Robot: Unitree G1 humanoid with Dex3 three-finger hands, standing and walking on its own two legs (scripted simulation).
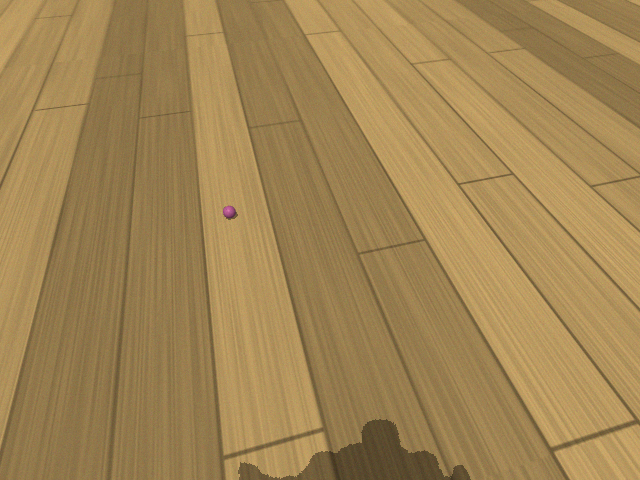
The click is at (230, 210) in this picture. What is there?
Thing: free ball
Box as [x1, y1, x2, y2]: [223, 206, 235, 217]
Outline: 226,206 223,209 223,214 226,217 233,216 235,213 234,208 231,206
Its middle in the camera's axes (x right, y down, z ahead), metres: -0.41 -0.13 +1.74
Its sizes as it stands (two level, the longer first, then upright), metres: 0.057 0.057 0.057
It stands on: the floor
